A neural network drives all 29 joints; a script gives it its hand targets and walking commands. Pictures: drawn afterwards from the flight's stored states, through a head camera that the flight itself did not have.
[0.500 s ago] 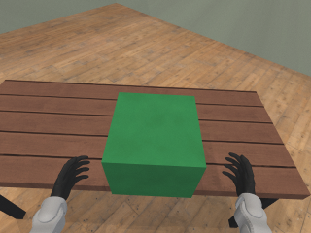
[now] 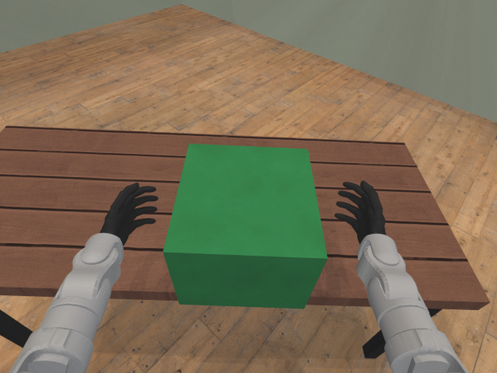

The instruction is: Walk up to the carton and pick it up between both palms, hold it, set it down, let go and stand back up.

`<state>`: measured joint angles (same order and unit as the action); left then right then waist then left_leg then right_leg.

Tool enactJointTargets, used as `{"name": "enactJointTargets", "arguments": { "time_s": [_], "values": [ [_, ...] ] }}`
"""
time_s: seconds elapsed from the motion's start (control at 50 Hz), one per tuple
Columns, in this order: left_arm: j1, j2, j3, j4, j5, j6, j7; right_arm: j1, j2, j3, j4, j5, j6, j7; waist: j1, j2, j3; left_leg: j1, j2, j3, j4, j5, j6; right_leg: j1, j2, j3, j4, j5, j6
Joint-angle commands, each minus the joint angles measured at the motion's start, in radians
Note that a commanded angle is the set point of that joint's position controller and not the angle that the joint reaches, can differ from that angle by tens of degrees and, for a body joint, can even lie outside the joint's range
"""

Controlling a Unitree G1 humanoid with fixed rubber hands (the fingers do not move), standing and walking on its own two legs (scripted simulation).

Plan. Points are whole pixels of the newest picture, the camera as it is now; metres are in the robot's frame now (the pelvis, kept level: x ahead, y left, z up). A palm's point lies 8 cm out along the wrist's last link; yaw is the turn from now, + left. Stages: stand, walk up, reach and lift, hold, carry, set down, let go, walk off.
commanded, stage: reach and lift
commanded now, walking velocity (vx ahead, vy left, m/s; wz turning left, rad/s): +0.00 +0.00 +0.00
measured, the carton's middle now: (245, 224) +0.42 +0.03 -0.06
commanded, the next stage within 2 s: none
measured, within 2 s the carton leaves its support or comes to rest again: neither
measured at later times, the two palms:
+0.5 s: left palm (130, 186) +0.39 +0.23 +0.08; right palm (376, 194) +0.39 -0.19 +0.10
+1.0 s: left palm (131, 219) +0.39 +0.25 -0.01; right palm (373, 239) +0.37 -0.22 -0.01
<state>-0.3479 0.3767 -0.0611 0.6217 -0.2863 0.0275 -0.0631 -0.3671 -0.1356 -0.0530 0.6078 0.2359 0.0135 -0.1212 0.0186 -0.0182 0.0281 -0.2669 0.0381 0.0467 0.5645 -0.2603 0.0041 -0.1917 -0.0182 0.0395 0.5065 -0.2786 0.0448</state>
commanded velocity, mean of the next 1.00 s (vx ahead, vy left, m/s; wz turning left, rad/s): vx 0.00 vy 0.00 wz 0.00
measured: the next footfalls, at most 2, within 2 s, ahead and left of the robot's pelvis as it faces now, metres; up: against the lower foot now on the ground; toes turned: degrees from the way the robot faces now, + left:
none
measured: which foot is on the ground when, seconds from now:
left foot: down 0.00-1.00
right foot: down 0.00-1.00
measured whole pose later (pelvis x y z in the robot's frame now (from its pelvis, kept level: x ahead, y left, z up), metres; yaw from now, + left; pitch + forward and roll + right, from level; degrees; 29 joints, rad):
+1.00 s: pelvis +0.01 +0.00 -0.01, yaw +0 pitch +18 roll -1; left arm -0.71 0.38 -0.09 1.38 -0.29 -0.41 -0.07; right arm -0.57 -0.19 -0.02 1.12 0.36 -0.34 -0.09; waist -0.02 -0.02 -0.18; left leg -0.68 0.04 0.04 0.61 -0.23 0.00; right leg -0.62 -0.02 0.04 0.58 -0.27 0.05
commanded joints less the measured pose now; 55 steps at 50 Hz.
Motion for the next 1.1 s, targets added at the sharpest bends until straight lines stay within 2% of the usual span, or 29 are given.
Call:
{"name": "enactJointTargets", "arguments": {
  "time_s": [0.0,0.04,0.06,0.12,0.18,0.24,0.26,0.34,0.38,0.42,0.48,0.52,0.54,0.6,0.62,0.68,0.72,0.76,0.78,0.8,0.84,0.86,0.94,0.96,0.98,1.0,1.02,1.04,1.08],
  "values": [
    [-0.581,0.233,0.116,-0.098,-0.038,0.005,0.019,-0.411,-0.249,-0.068,-0.072,-0.007,-0.009,-0.025,-0.059,0.099,-0.361,0.184,-0.026,-0.010,-0.119,0.278,-0.043,0.003,0.054,-0.064,-0.120,0.238,-0.044],
    [-0.606,0.234,0.117,-0.073,-0.047,0.015,0.016,-0.454,-0.244,-0.053,-0.083,0.008,0.000,-0.027,-0.048,0.076,-0.364,0.179,-0.026,-0.015,-0.114,0.293,-0.036,0.002,0.050,-0.061,-0.120,0.246,-0.040],
    [-0.642,0.255,0.121,-0.079,-0.051,0.020,0.016,-0.487,-0.266,-0.065,-0.096,0.009,0.007,-0.030,-0.058,0.075,-0.395,0.181,-0.030,-0.016,-0.109,0.305,-0.036,0.010,0.054,-0.063,-0.115,0.267,-0.040],
    [-0.698,0.263,0.114,-0.087,-0.048,0.022,0.022,-0.529,-0.272,-0.072,-0.057,0.014,0.015,-0.025,-0.069,0.110,-0.430,0.199,-0.028,-0.021,-0.099,0.322,-0.046,-0.023,0.054,-0.067,-0.112,0.274,-0.040],
    [-0.715,0.268,0.112,-0.069,-0.043,0.013,0.026,-0.534,-0.277,-0.066,-0.032,0.015,0.020,-0.021,-0.073,0.104,-0.467,0.210,-0.029,-0.026,-0.094,0.349,-0.049,-0.023,0.057,-0.074,-0.105,0.302,-0.041],
    [-0.800,0.275,0.100,0.033,-0.049,0.007,0.025,-0.627,-0.280,-0.062,0.021,0.015,0.030,-0.018,-0.070,0.090,-0.440,0.171,-0.029,-0.028,-0.098,0.296,-0.040,-0.050,0.050,-0.069,-0.109,0.262,-0.040],
    [-0.846,0.270,0.084,0.019,-0.059,-0.003,0.033,-0.670,-0.289,-0.072,0.018,0.020,0.023,-0.013,-0.078,0.101,-0.468,0.172,-0.026,-0.029,-0.093,0.295,-0.043,-0.067,0.053,-0.075,-0.102,0.257,-0.042],
    [-0.925,0.270,0.057,0.143,-0.063,-0.032,0.040,-0.739,-0.298,-0.072,0.106,0.024,0.019,-0.005,-0.086,0.112,-0.494,0.148,-0.021,-0.039,-0.077,0.284,-0.048,-0.128,0.053,-0.078,-0.092,0.234,-0.049],
    [-0.923,0.256,0.043,0.190,-0.061,-0.042,0.038,-0.744,-0.301,-0.053,0.148,0.025,0.009,-0.003,-0.079,0.111,-0.504,0.166,-0.023,-0.041,-0.068,0.320,-0.051,-0.141,0.054,-0.082,-0.092,0.262,-0.050],
    [-0.967,0.261,0.031,0.248,-0.058,-0.060,0.033,-0.775,-0.307,-0.054,0.195,0.031,-0.003,-0.001,-0.093,0.111,-0.500,0.164,-0.024,-0.041,-0.054,0.336,-0.053,-0.150,0.056,-0.086,-0.091,0.273,-0.046],
    [-0.915,0.241,0.030,0.282,-0.042,-0.097,0.023,-0.730,-0.293,-0.019,0.242,0.042,-0.046,-0.003,-0.086,0.116,-0.544,0.214,-0.027,-0.046,-0.026,0.447,-0.067,-0.164,0.065,-0.092,-0.088,0.339,-0.044],
    [-0.892,0.241,0.046,0.430,-0.019,-0.126,0.011,-0.719,-0.286,0.002,0.357,0.044,-0.063,0.001,-0.077,0.101,-0.479,0.187,-0.029,-0.044,-0.015,0.431,-0.064,-0.205,0.062,-0.091,-0.087,0.305,-0.040],
    [-0.922,0.225,0.028,0.449,-0.030,-0.147,0.004,-0.755,-0.285,0.013,0.374,0.055,-0.075,0.006,-0.077,0.103,-0.468,0.175,-0.027,-0.046,-0.015,0.414,-0.062,-0.224,0.059,-0.094,-0.083,0.285,-0.041],
    [-0.865,0.193,0.004,0.470,-0.040,-0.211,-0.004,-0.714,-0.280,0.046,0.404,0.087,-0.134,0.007,-0.075,0.119,-0.490,0.193,-0.030,-0.042,0.012,0.481,-0.070,-0.241,0.063,-0.103,-0.070,0.311,-0.042],
    [-0.867,0.185,0.000,0.483,-0.043,-0.235,-0.008,-0.719,-0.273,0.049,0.419,0.084,-0.155,0.011,-0.089,0.114,-0.492,0.184,-0.025,-0.046,0.027,0.471,-0.069,-0.273,0.063,-0.105,-0.064,0.295,-0.037],
    [-0.857,0.171,-0.004,0.535,-0.058,-0.307,-0.013,-0.712,-0.256,0.101,0.412,0.105,-0.218,0.020,-0.060,0.112,-0.567,0.144,-0.029,-0.040,0.074,0.506,-0.068,-0.319,0.059,-0.107,-0.031,0.299,-0.033],
    [-0.809,0.138,-0.031,0.499,-0.066,-0.354,-0.011,-0.664,-0.265,0.096,0.403,0.108,-0.265,0.025,-0.069,0.138,-0.647,0.195,-0.022,-0.052,0.091,0.578,-0.086,-0.348,0.068,-0.123,-0.019,0.325,-0.037],
    [-0.781,0.123,-0.036,0.587,-0.073,-0.393,-0.017,-0.649,-0.251,0.130,0.465,0.119,-0.300,0.037,-0.055,0.126,-0.622,0.150,-0.020,-0.051,0.116,0.552,-0.084,-0.404,0.061,-0.119,-0.004,0.291,-0.034],
    [-0.798,0.126,-0.032,0.603,-0.071,-0.411,-0.017,-0.664,-0.259,0.117,0.455,0.114,-0.317,0.040,-0.064,0.120,-0.655,0.142,-0.018,-0.052,0.129,0.536,-0.084,-0.421,0.062,-0.121,0.007,0.273,-0.037],
    [-0.794,0.122,-0.045,0.601,-0.088,-0.427,-0.014,-0.672,-0.263,0.123,0.425,0.130,-0.339,0.044,-0.050,0.127,-0.690,0.130,-0.015,-0.058,0.138,0.532,-0.087,-0.435,0.060,-0.125,0.021,0.264,-0.042],
    [-0.807,0.110,-0.057,0.613,-0.088,-0.461,-0.016,-0.663,-0.256,0.125,0.441,0.123,-0.376,0.052,-0.064,0.138,-0.722,0.117,-0.017,-0.056,0.159,0.532,-0.089,-0.463,0.057,-0.128,0.034,0.268,-0.039],
    [-0.801,0.119,-0.048,0.673,-0.091,-0.477,-0.021,-0.656,-0.250,0.138,0.465,0.126,-0.388,0.052,-0.053,0.116,-0.709,0.072,-0.019,-0.058,0.165,0.502,-0.082,-0.475,0.054,-0.124,0.041,0.248,-0.035],
    [-0.837,0.130,-0.061,0.663,-0.107,-0.538,-0.016,-0.673,-0.242,0.131,0.448,0.114,-0.452,0.057,-0.056,0.122,-0.839,0.021,-0.026,-0.051,0.199,0.469,-0.076,-0.514,0.050,-0.125,0.082,0.255,-0.026],
    [-0.835,0.125,-0.063,0.644,-0.112,-0.548,-0.018,-0.670,-0.242,0.123,0.456,0.112,-0.463,0.057,-0.062,0.112,-0.857,0.012,-0.026,-0.050,0.207,0.482,-0.074,-0.500,0.050,-0.124,0.090,0.268,-0.023],
    [-0.841,0.130,-0.056,0.631,-0.114,-0.553,-0.017,-0.682,-0.239,0.137,0.437,0.121,-0.473,0.056,-0.044,0.103,-0.889,0.025,-0.027,-0.047,0.219,0.529,-0.072,-0.492,0.051,-0.119,0.098,0.307,-0.020],
    [-0.828,0.122,-0.064,0.635,-0.110,-0.557,-0.019,-0.660,-0.233,0.134,0.470,0.129,-0.476,0.056,-0.054,0.123,-0.890,0.024,-0.027,-0.050,0.219,0.518,-0.076,-0.495,0.051,-0.122,0.101,0.287,-0.025],
    [-0.824,0.122,-0.061,0.663,-0.109,-0.556,-0.022,-0.667,-0.229,0.141,0.473,0.127,-0.479,0.056,-0.044,0.108,-0.888,0.012,-0.027,-0.048,0.223,0.513,-0.071,-0.506,0.053,-0.118,0.101,0.287,-0.026],
    [-0.815,0.126,-0.058,0.663,-0.108,-0.559,-0.025,-0.656,-0.228,0.143,0.467,0.125,-0.481,0.053,-0.056,0.099,-0.886,0.003,-0.030,-0.048,0.219,0.493,-0.064,-0.495,0.050,-0.113,0.097,0.291,-0.021],
    [-0.810,0.122,-0.053,0.632,-0.101,-0.563,-0.026,-0.648,-0.228,0.135,0.471,0.127,-0.489,0.052,-0.053,0.116,-0.902,0.004,-0.030,-0.053,0.223,0.538,-0.069,-0.495,0.051,-0.116,0.101,0.310,-0.023]
  ]
}}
